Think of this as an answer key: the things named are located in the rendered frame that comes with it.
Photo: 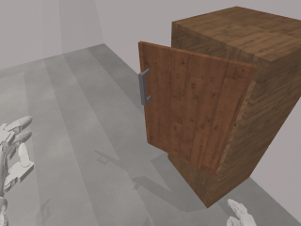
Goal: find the robot right hand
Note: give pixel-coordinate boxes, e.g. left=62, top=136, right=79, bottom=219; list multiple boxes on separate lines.
left=227, top=199, right=258, bottom=226

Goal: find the cupboard door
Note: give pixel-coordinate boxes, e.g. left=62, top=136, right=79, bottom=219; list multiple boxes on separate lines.
left=138, top=40, right=257, bottom=176

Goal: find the robot left hand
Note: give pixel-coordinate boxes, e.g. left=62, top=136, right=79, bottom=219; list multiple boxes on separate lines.
left=0, top=116, right=34, bottom=198

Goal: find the handle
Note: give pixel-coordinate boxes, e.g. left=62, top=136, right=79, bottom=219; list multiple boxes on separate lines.
left=138, top=68, right=151, bottom=105

